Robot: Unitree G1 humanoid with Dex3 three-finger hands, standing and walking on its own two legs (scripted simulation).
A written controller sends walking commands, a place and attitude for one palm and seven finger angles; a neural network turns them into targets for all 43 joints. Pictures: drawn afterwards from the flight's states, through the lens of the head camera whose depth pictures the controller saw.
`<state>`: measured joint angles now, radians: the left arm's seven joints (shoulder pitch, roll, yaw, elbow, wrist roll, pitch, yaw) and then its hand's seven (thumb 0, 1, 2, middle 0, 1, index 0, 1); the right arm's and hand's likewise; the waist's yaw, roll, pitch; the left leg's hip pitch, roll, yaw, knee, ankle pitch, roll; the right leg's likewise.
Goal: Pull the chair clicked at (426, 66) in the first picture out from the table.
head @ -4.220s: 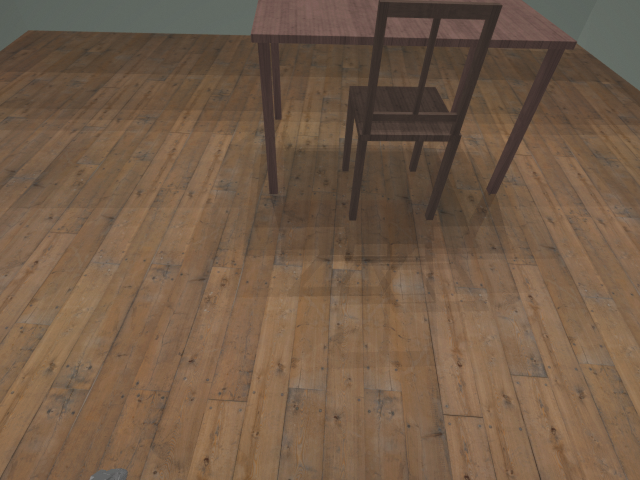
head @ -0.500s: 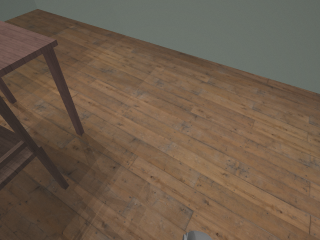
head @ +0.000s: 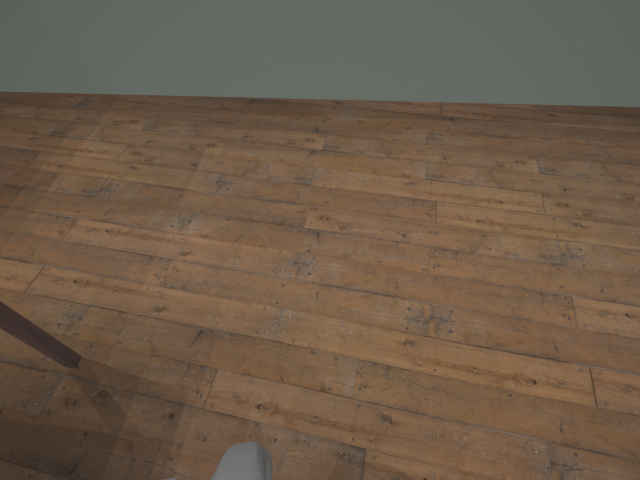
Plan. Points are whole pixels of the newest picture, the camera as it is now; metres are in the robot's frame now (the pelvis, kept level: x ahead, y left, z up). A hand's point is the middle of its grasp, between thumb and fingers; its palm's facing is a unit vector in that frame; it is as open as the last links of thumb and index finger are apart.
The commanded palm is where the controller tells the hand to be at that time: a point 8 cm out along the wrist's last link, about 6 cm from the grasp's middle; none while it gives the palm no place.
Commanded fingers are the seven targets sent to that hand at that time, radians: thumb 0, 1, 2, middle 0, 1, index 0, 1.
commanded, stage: turn to face it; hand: left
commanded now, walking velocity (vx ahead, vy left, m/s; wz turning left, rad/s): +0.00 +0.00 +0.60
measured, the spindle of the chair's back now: out of the picture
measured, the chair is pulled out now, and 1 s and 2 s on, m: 0.00 0.00 0.00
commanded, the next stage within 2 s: none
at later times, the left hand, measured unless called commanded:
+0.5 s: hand out of the picture +0.08 +0.25 -0.17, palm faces +0.27 -0.94 -0.21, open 7.4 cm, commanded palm none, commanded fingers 0.00 0.90 0.90 -0.20 -0.30 -0.20 -0.30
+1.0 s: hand out of the picture +0.10 +0.19 -0.13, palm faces +0.48 -0.83 -0.29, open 7.4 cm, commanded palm none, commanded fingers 0.00 0.90 0.90 -0.20 -0.30 -0.20 -0.30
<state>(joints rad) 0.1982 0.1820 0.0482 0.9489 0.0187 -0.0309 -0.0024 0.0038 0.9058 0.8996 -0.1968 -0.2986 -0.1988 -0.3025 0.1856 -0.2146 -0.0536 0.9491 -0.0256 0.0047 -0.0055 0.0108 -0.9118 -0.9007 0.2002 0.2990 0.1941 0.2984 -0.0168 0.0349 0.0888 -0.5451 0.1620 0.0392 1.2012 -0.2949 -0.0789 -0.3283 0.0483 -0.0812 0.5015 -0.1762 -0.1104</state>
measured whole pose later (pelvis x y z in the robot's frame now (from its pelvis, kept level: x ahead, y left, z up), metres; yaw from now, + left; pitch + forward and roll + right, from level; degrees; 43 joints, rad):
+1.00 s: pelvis +0.10 -0.03 +0.01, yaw +31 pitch -1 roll +2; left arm 0.16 0.17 0.02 0.88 0.02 0.01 0.02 0.00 0.90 0.90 -0.20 -0.30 -0.20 -0.30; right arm 0.20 -0.30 -0.11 0.94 -0.02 0.08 0.02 0.01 -0.91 -0.90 0.20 0.30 0.19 0.30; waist -0.04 0.05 0.07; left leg -0.52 0.02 -0.01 1.18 -0.39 -0.08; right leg -0.19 -0.08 -0.14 0.52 -0.30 -0.02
